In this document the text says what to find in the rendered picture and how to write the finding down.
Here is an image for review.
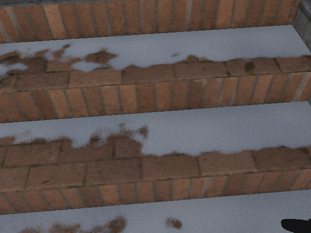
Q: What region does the right robot hand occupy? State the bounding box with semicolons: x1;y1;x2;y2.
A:
281;218;311;233

